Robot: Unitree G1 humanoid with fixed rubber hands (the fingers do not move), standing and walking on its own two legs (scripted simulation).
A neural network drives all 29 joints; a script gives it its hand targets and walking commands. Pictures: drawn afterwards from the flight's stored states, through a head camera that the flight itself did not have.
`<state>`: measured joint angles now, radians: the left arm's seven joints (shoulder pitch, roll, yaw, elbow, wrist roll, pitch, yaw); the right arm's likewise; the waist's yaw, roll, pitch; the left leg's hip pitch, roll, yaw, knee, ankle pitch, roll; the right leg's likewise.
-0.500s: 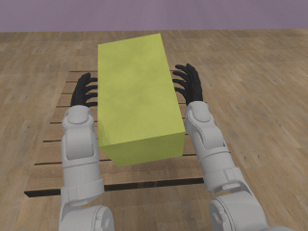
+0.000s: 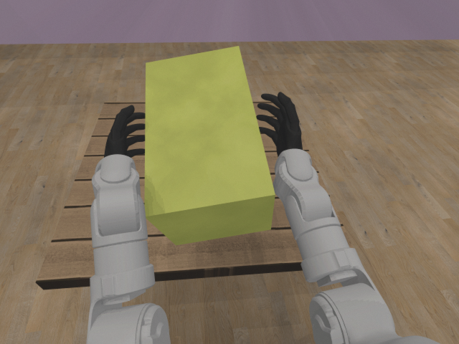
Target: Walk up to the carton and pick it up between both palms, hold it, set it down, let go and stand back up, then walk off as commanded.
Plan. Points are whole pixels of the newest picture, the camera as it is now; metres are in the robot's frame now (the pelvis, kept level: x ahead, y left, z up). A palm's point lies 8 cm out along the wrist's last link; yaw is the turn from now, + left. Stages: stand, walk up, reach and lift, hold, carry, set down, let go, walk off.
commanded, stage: hold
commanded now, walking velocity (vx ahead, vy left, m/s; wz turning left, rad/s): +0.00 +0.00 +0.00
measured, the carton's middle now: (207, 145) +0.42 +0.00 +0.14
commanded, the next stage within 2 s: none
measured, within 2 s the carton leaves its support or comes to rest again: neither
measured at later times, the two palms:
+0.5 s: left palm (119, 152) +0.36 +0.14 +0.18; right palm (286, 141) +0.36 -0.13 +0.19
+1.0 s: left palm (119, 154) +0.36 +0.14 +0.18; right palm (287, 144) +0.35 -0.13 +0.19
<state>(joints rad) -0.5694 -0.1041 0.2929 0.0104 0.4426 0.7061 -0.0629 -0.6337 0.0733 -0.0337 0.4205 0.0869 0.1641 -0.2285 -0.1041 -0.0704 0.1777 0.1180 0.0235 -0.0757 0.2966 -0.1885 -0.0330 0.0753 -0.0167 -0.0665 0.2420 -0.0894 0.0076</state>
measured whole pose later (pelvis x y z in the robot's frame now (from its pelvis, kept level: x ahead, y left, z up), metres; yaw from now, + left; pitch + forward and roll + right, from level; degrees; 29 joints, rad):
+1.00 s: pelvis +0.00 +0.01 +0.00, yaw -1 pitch -14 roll -1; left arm -0.56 -0.12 0.28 -0.02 0.46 0.73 -0.07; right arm -0.61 0.05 -0.02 0.40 0.11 0.19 -0.23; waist -0.11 -0.05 0.18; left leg 0.14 0.02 -0.06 0.30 -0.20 -0.02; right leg 0.10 -0.02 -0.05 0.24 -0.09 0.02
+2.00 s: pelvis +0.00 +0.01 +0.00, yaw -1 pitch -13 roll -1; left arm -0.59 -0.12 0.30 0.03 0.47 0.73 -0.07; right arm -0.66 0.06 -0.05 0.46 0.09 0.19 -0.21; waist -0.10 -0.06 0.17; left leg 0.12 0.02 -0.06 0.29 -0.19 -0.03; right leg 0.08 -0.02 -0.06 0.24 -0.09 0.01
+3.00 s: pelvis +0.00 +0.00 +0.00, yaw +0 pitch -13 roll -1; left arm -0.55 -0.10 0.31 0.01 0.45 0.71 -0.08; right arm -0.65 0.07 -0.02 0.42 0.10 0.18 -0.23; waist -0.11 -0.06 0.17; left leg 0.13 0.02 -0.07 0.29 -0.19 -0.03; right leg 0.09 -0.02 -0.07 0.24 -0.10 0.01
